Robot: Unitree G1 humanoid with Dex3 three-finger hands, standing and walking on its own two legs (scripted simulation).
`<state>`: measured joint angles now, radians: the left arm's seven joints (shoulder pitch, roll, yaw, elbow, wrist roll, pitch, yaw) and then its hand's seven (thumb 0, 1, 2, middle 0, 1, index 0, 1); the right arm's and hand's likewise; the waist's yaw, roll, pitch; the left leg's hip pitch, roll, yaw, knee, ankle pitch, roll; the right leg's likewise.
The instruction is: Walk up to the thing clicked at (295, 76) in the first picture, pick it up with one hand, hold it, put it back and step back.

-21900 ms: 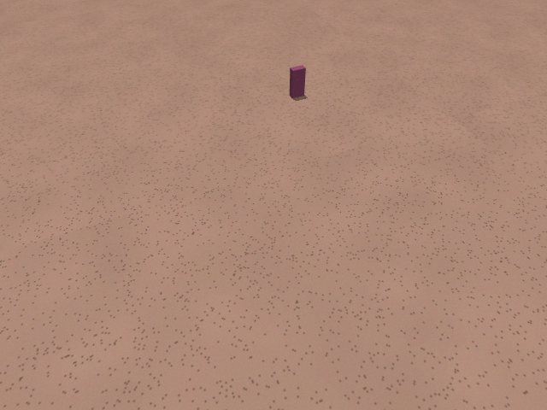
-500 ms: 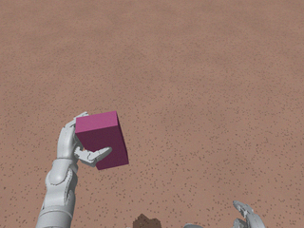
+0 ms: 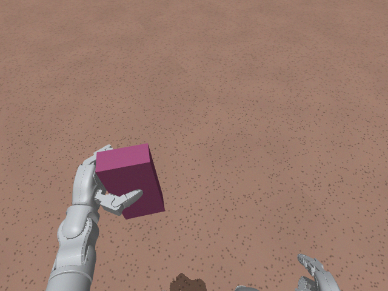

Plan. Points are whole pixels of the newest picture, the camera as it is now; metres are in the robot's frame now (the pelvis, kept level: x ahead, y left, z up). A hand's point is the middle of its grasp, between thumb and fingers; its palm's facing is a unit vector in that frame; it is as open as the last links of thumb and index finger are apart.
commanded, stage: hold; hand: left
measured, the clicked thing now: (135, 185) +0.32 +0.14 +0.03
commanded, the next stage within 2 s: crouch in 0.56 s
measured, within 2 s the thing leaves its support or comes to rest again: neither
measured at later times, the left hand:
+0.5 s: hand (121, 178) +0.33 +0.16 +0.05, palm faces -0.03 -1.00 +0.00, open 9.0 cm
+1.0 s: hand (129, 195) +0.33 +0.17 -0.03, palm faces +0.06 -1.00 +0.03, open 9.0 cm
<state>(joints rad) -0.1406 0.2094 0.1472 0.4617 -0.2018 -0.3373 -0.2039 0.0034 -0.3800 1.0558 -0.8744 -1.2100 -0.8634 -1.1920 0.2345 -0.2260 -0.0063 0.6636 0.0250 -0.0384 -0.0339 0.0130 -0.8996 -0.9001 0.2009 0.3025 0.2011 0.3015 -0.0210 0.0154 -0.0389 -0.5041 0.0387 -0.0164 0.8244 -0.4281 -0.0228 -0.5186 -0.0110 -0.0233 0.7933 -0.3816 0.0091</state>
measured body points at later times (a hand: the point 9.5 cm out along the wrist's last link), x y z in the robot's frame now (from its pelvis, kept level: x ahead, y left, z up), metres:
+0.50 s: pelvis +0.00 +0.00 +0.00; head +0.04 +0.00 +0.45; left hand +0.33 +0.22 +0.05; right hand +0.13 -0.25 -0.11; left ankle -0.01 +0.13 -0.70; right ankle +0.01 -0.13 -0.70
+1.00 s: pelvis -0.02 +0.00 -0.03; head +0.07 +0.02 +0.41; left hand +0.32 +0.22 -0.03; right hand +0.11 -0.25 -0.14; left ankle -0.01 +0.13 -0.70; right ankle +0.01 -0.13 -0.70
